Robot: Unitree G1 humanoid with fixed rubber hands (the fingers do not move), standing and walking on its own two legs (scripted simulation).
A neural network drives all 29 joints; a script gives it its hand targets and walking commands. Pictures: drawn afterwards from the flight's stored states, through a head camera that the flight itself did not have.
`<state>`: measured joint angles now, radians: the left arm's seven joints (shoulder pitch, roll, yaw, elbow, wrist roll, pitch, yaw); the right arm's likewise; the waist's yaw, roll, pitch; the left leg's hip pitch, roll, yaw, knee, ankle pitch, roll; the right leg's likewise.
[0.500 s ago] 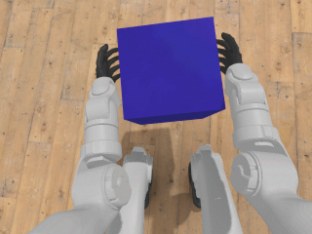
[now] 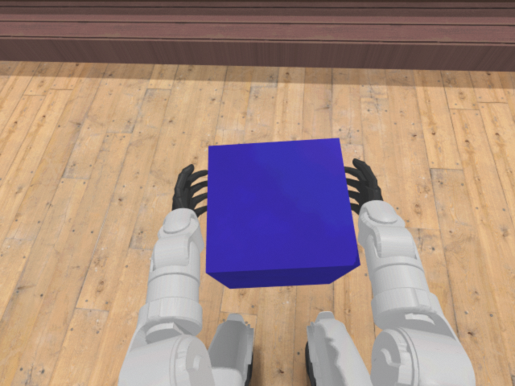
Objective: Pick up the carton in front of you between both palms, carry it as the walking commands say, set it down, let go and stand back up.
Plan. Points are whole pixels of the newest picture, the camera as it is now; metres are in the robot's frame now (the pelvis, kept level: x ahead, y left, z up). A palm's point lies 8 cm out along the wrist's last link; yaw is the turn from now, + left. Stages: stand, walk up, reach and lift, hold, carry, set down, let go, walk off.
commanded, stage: reach and lift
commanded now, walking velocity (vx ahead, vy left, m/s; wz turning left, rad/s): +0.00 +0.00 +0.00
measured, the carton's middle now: (276, 223) +0.39 +0.00 -0.10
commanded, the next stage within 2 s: hold in 1.56 s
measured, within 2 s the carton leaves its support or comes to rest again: neither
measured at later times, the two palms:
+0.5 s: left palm (147, 191) +0.35 +0.15 +0.12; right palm (409, 192) +0.34 -0.14 +0.12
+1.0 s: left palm (136, 186) +0.34 +0.15 +0.16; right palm (426, 187) +0.33 -0.15 +0.15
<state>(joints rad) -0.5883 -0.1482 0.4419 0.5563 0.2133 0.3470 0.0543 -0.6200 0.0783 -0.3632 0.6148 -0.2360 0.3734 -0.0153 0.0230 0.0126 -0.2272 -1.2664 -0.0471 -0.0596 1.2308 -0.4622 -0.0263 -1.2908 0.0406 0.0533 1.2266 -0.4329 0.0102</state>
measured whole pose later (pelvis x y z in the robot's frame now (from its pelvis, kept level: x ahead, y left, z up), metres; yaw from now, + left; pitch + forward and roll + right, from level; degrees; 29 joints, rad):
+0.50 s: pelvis +0.04 +0.01 +0.11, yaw +0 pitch +5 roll +0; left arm -0.29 -0.16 0.29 0.42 0.23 0.48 0.02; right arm -0.28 0.15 -0.28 0.41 -0.24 0.50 -0.02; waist 0.00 0.01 -0.10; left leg -0.40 -0.03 -0.07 0.61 -0.29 -0.01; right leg -0.42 0.02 0.06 0.60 -0.26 0.01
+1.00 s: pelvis +0.03 +0.00 +0.12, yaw +0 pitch -5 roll +0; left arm -0.37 -0.18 0.35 0.40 0.32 0.59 -0.02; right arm -0.35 0.17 -0.32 0.38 -0.32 0.62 0.01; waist 0.00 0.01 0.03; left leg -0.17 -0.02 -0.08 0.47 -0.23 -0.01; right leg -0.18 0.02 0.06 0.46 -0.20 0.01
